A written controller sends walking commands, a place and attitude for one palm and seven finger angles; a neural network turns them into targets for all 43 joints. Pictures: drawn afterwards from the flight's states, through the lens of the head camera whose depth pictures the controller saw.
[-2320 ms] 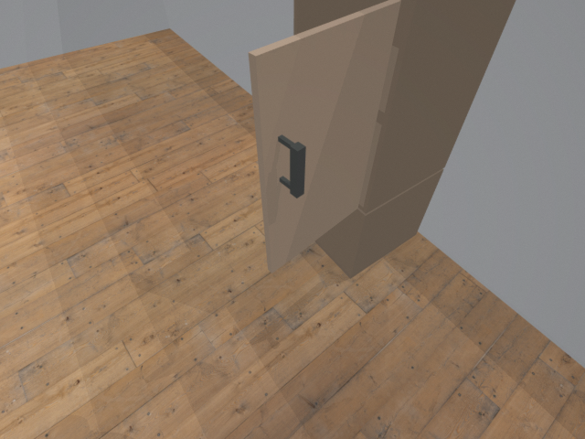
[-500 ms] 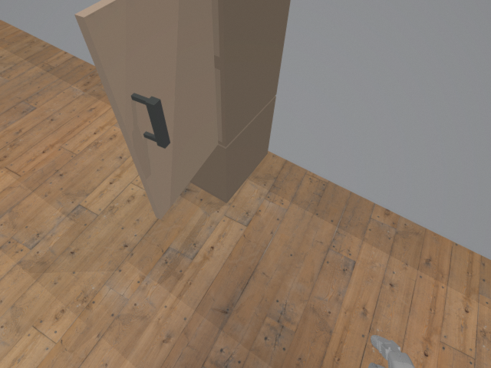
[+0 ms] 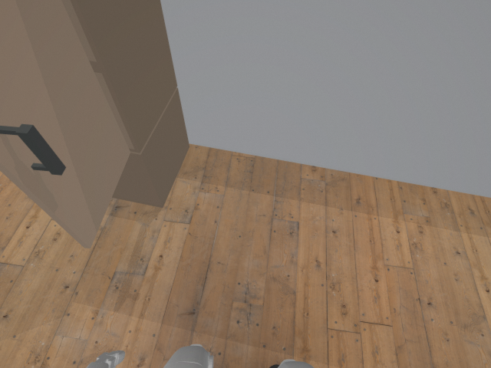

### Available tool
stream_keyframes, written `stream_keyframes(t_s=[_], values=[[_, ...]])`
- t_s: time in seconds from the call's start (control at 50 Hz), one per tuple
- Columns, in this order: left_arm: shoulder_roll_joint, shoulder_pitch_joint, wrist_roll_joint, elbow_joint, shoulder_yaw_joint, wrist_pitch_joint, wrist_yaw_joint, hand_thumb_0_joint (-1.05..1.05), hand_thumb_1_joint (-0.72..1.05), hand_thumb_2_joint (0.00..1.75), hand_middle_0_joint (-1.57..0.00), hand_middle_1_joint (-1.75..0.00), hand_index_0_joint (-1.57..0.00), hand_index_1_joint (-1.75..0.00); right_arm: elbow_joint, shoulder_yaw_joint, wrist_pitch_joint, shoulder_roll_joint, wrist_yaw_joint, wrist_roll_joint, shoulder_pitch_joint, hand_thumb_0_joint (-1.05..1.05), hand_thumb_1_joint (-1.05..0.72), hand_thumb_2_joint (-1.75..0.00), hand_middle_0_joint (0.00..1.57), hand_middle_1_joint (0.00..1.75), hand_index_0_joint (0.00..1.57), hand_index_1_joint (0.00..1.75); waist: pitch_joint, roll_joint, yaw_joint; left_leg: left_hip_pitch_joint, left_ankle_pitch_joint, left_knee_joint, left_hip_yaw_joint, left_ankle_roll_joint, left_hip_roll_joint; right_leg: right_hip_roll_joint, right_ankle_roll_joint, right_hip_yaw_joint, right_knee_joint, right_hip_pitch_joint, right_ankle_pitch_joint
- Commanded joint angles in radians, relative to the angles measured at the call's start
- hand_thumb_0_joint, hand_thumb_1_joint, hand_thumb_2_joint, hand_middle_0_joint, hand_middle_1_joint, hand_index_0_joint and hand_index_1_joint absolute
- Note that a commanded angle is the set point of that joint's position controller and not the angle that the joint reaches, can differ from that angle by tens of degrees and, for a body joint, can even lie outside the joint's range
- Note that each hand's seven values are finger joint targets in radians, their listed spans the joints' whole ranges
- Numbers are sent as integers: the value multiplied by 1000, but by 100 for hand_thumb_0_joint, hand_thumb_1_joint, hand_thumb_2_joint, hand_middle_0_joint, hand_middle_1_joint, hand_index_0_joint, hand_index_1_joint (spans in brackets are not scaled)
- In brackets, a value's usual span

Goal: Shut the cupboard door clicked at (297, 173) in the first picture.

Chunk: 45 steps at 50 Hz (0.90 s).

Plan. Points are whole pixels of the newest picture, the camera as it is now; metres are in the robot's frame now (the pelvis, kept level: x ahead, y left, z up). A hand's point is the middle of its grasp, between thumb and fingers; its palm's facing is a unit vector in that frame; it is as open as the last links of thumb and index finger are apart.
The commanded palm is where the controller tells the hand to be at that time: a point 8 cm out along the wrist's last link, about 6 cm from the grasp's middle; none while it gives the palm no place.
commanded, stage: walk around to get in front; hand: left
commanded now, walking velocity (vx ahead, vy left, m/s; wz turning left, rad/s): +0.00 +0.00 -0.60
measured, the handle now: (32, 150) +0.46 +0.43 +0.03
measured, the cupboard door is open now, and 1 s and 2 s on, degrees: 97 97 97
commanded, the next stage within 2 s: none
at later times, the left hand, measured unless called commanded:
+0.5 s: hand (166, 348) +0.16 +0.15 -0.16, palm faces -0.29 -0.92 -0.28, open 7.4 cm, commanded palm none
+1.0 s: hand (201, 321) +0.21 +0.10 -0.16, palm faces -0.57 -0.79 -0.23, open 7.4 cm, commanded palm none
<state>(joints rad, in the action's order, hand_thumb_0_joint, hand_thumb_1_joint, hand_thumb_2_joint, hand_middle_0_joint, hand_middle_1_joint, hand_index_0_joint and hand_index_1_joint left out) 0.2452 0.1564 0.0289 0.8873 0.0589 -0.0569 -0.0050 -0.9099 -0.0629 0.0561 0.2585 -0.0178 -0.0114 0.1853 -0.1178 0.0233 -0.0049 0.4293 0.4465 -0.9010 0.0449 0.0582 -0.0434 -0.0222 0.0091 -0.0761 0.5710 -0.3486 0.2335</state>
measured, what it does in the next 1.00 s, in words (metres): steps on the spot, turning right: left foot, then right foot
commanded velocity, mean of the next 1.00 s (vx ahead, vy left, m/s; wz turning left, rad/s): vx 0.00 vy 0.00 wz -0.60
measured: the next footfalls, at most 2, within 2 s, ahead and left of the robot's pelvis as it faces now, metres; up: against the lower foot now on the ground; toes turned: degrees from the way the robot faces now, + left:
left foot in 0.08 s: +0.06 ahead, +0.13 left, +0.00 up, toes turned +0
right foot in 0.38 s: +0.00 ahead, -0.13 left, +0.00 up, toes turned -19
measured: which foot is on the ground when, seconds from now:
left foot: up 0.00-0.06, down 0.08-0.38, up 0.40-0.68, down 0.70-1.00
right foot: down 0.00-0.08, up 0.10-0.36, down 0.38-0.70, up 0.72-1.00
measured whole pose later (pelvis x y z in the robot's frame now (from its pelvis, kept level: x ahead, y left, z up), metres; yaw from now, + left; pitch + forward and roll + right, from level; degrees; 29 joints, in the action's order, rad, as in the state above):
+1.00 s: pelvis +0.01 -0.02 +0.00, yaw -37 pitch +1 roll -2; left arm 0.25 0.14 0.02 0.89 0.08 -0.06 -0.04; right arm -0.89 -0.04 0.02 0.23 -0.02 -0.03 0.23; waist -0.10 -0.02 0.00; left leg 0.26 0.33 -0.58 0.18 0.05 -0.17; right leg 0.02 -0.02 0.08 0.66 -0.33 0.35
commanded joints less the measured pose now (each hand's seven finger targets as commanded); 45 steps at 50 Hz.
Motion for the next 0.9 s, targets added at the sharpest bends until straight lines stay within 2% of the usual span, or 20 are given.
stream_keyframes(t_s=[0.0, 0.02, 0.04, 0.06, 0.12, 0.16, 0.26, 0.32, 0.34, 0.36, 0.38, 0.42, 0.48, 0.58, 0.64, 0.66, 0.68, 0.7, 0.76, 0.88], values=[[191, -43, -6, -76, 54, 15, 7, 0, 90, 90, -20, -30, -20, -30, 37, -5, -44, 54, -15, 6, 125, 0, -90, -90, 20, 30, 20, 30, 147, 113, -37, -226, -121, 334, 7, -12, 21, 178, 119, -265, -166, -40, -25], [153, -52, -13, -87, 45, 9, 3, 0, 90, 90, -20, -30, -20, -30, 26, -11, -55, 97, -22, 2, 170, 0, -90, -90, 20, 30, 20, 30, 153, 12, -57, -331, -102, 501, -79, -41, -52, 108, 67, -212, -87, -147, 75], [82, -30, -23, -107, 30, 5, -8, 0, 90, 90, -20, -30, -20, -30, 32, -29, -64, 202, -26, -17, 173, 0, -90, -90, 20, 30, 20, 30, 132, -299, -52, -375, -19, 659, -387, -134, -316, -40, -2, -58, 152, -302, 260], [102, -64, -14, -129, 30, 14, -16, 0, 90, 90, -20, -30, -20, -30, 54, -32, -67, 239, -36, -17, 171, 0, -90, -90, 20, 30, 20, 30, 122, -305, -55, -249, -65, 712, -496, -225, -471, -15, -32, 31, 382, -259, 358], [92, -42, -2, -76, 50, 12, -35, 0, 90, 90, -20, -30, -20, -30, 69, -11, -78, 165, -34, -25, 52, 0, -90, -90, 20, 30, 20, 30, 112, -219, 12, -218, -396, 615, -221, -198, -322, 35, -57, 37, 612, -237, 234], [63, -42, -6, -68, 41, 7, -41, 0, 90, 90, -20, -30, -20, -30, 69, -6, -75, 137, -36, -23, 44, 0, -90, -90, 20, 30, 20, 30, 120, -222, 8, -266, -539, 562, -66, -166, -263, 45, -67, 94, 517, -206, 215], [41, -86, -11, -79, 23, 23, -37, 0, 90, 90, -20, -30, -20, -30, 22, -28, -66, 167, -25, -21, 152, 0, -90, -90, 20, 30, 20, 30, 171, -241, -48, -373, -742, 466, 6, -164, -295, 19, -43, 174, 176, -64, 224], [69, -7, -11, -54, 33, 30, -31, 0, 90, 90, -20, -30, -20, -30, 26, -38, -58, 180, -17, -12, 119, 0, -90, -90, 20, 30, 20, 30, 176, -211, -2, -282, -650, 363, 59, -98, -280, 13, -14, 189, -85, 135, 4], [128, 58, -5, -34, 47, 36, -21, 0, 90, 90, -20, -30, -20, -30, 42, -37, -55, 153, -13, -4, 107, 0, -90, -90, 20, 30, 20, 30, 200, -82, 29, -136, -484, 240, 101, -46, -240, 105, 24, 76, -165, 314, -200], [242, 116, 4, -18, 70, 46, -3, 0, 90, 90, -20, -30, -20, -30, 91, -18, -51, 64, -6, 2, 59, 0, -90, -90, 20, 30, 20, 30, 198, 259, 62, 132, 55, 31, 187, 18, -82, 376, 131, -265, -211, 449, -522], [274, 171, -12, -5, 71, 42, 7, 0, 90, 90, -20, -30, -20, -30, 112, -6, -36, 79, -15, 4, -6, 0, -90, -90, 20, 30, 20, 30, 172, 232, 112, 155, 213, -127, 50, 16, -54, 439, 222, -301, -209, 346, -622], [212, 90, -6, -16, 71, 39, 26, 0, 90, 90, -20, -30, -20, -30, 98, -9, -31, 72, -24, 3, -29, 0, -90, -90, 20, 30, 20, 30, 171, 251, 62, 231, 113, -234, -46, 15, -68, 329, 220, -256, -154, 367, -608], [178, 12, -5, -51, 59, 37, 29, 0, 90, 90, -20, -30, -20, -30, 71, -11, -25, 49, -14, 4, -11, 0, -90, -90, 20, 30, 20, 30, 192, 124, 20, 84, 18, -139, -21, 25, -47, 264, 185, -169, -150, 241, -521], [197, -13, 2, -60, 65, 29, 15, 0, 90, 90, -20, -30, -20, -30, 73, -14, -29, 42, -10, 6, 14, 0, -90, -90, 20, 30, 20, 30, 144, 144, 2, -59, -27, 116, -3, 10, 9, 226, 172, -252, -182, 99, -274], [171, -47, -10, -67, 58, 22, 9, 0, 90, 90, -20, -30, -20, -30, 49, -14, -48, 67, -20, 7, 103, 0, -90, -90, 20, 30, 20, 30, 160, 104, -51, -281, -189, 412, -6, -6, 5, 166, 93, -240, -103, -26, -201], [112, -26, -16, -80, 46, 18, 5, 0, 90, 90, -20, -30, -20, -30, 44, -23, -60, 129, -24, -1, 127, 0, -90, -90, 20, 30, 20, 30, 190, -103, -50, -382, -173, 554, -187, -60, -151, 57, 36, -164, 19, -140, -16], [73, -7, -23, -102, 36, 16, -7, 0, 90, 90, -20, -30, -20, -30, 58, -38, -66, 235, -28, -18, 148, 0, -90, -90, 20, 30, 20, 30, 188, -366, -53, -403, -246, 654, -448, -183, -420, -53, -28, 19, 280, -256, 343], [109, -38, -9, -114, 44, 20, -15, 0, 90, 90, -20, -30, -20, -30, 71, -38, -64, 247, -29, -23, 146, 0, -90, -90, 20, 30, 20, 30, 162, -254, -64, -266, -211, 668, -487, -259, -491, -5, -31, 5, 486, -223, 393], [88, -14, -3, -72, 56, 14, -35, 0, 90, 90, -20, -30, -20, -30, 104, -13, -72, 160, -32, -25, 2, 0, -90, -90, 20, 30, 20, 30, 118, -212, 15, -230, -420, 599, -185, -191, -323, 48, -56, 48, 603, -226, 249], [43, -59, -9, -81, 30, 17, -41, 0, 90, 90, -20, -30, -20, -30, 56, -30, -62, 173, -23, -23, 103, 0, -90, -90, 20, 30, 20, 30, 182, -248, -39, -350, -691, 483, 12, -165, -290, 24, -48, 170, 241, -79, 224]])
